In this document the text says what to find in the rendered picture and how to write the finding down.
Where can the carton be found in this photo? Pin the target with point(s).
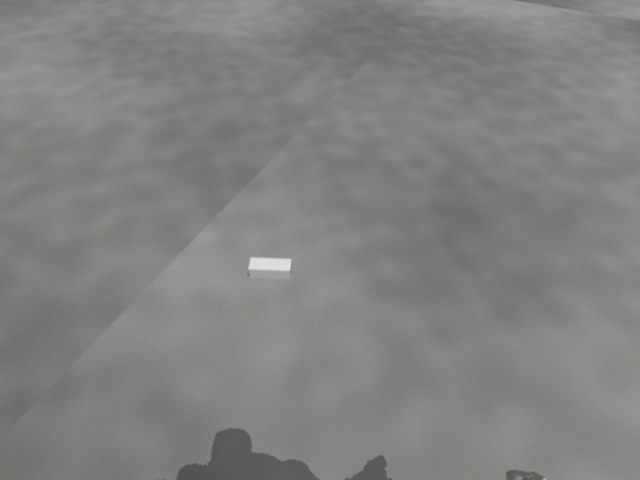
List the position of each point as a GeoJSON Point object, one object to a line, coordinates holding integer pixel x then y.
{"type": "Point", "coordinates": [270, 268]}

